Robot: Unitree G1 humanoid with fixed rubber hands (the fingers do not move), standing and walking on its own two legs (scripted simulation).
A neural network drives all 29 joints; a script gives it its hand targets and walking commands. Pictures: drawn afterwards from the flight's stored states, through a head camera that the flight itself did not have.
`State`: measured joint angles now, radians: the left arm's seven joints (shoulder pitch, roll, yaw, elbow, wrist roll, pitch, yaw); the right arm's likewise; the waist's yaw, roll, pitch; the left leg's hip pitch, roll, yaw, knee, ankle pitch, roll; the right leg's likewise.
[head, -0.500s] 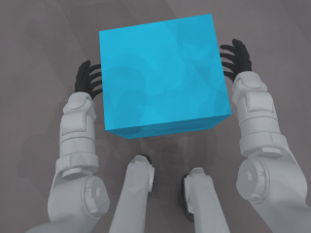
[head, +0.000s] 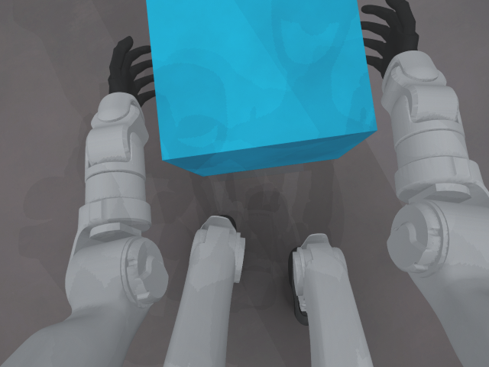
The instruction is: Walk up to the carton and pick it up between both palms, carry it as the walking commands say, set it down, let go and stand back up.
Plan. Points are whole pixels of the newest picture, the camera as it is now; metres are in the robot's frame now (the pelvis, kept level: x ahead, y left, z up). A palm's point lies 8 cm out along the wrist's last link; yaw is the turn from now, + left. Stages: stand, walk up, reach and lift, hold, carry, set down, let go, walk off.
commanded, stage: set down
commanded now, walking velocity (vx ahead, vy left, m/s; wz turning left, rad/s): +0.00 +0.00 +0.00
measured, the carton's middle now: (258, 86) +0.54 +0.07 -0.21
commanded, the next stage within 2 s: none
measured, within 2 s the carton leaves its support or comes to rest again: rests again in 1.40 s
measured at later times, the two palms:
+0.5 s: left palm (144, 100) +0.49 +0.26 -0.19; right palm (365, 69) +0.58 -0.10 -0.18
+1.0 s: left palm (162, 100) +0.51 +0.26 -0.27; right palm (354, 78) +0.59 -0.11 -0.26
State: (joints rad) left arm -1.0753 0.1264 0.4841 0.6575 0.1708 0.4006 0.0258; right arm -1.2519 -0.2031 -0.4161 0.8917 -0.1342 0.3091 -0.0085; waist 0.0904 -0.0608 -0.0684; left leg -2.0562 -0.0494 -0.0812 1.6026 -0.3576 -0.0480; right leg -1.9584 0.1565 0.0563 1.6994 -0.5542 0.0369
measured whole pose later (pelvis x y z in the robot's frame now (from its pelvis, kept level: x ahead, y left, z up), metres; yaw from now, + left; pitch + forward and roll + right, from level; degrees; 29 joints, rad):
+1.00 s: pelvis +0.00 +0.00 -0.10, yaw -1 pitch +43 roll +0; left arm -1.37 0.27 0.45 0.77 0.08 0.34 -0.02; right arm -1.58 -0.37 -0.21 1.06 0.00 0.27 -0.08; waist 0.13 -0.04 0.29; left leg -2.27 -0.03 -0.05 1.97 -0.45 -0.05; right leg -2.18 0.18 0.04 2.07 -0.65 0.05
